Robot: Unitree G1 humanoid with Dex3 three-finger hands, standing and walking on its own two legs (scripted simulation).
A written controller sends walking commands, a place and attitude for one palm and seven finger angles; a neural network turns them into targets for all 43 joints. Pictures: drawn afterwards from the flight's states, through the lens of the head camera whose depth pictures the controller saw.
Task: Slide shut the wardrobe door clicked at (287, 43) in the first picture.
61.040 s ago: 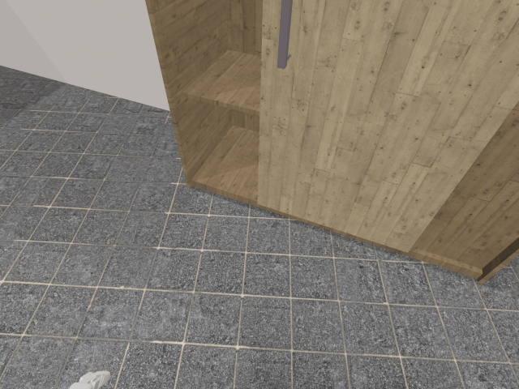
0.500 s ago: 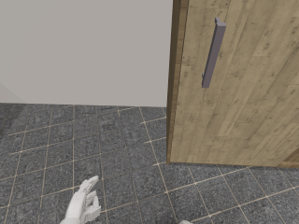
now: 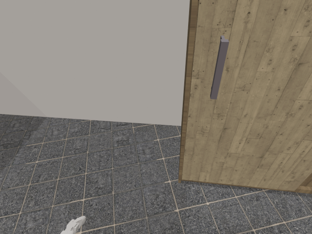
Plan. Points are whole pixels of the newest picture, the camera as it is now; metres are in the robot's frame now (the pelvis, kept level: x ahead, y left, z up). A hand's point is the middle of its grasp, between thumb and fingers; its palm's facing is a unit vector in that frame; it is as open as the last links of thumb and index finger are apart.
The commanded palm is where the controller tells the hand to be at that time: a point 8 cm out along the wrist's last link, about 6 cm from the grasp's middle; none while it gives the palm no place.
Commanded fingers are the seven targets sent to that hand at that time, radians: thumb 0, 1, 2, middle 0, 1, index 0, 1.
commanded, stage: stop stepping back and stand still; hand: right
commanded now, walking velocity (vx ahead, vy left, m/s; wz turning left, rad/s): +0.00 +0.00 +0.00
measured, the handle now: (217, 69) +0.64 -0.20 +0.14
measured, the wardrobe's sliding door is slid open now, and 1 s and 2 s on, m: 0.00 0.00 0.00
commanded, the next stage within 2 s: let the arm hang, fingers relaxed in 0.62 s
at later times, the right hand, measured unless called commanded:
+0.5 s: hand out of the picture +0.21 -0.31 +0.16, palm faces +0.46 +0.77 -0.44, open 7.5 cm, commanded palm +0.14 -0.34 +0.18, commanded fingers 0.00 -0.90 -0.90 0.20 0.30 0.20 0.30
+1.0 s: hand out of the picture +0.08 -0.22 -0.16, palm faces -0.03 +0.98 -0.18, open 7.4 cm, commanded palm none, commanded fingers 0.00 -0.90 -0.90 0.20 0.30 0.20 0.30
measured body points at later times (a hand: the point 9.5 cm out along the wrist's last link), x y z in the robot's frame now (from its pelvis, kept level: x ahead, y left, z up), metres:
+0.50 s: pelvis +0.01 -0.03 +0.00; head +0.02 -0.05 +0.45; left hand +0.18 +0.18 -0.08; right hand +0.18 -0.35 +0.18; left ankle +0.03 +0.10 -0.74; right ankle +0.02 -0.12 -0.74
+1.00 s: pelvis +0.01 -0.04 +0.00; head +0.02 -0.05 +0.45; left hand +0.10 +0.22 -0.13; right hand +0.08 -0.27 -0.15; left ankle +0.03 +0.10 -0.74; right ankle +0.02 -0.12 -0.74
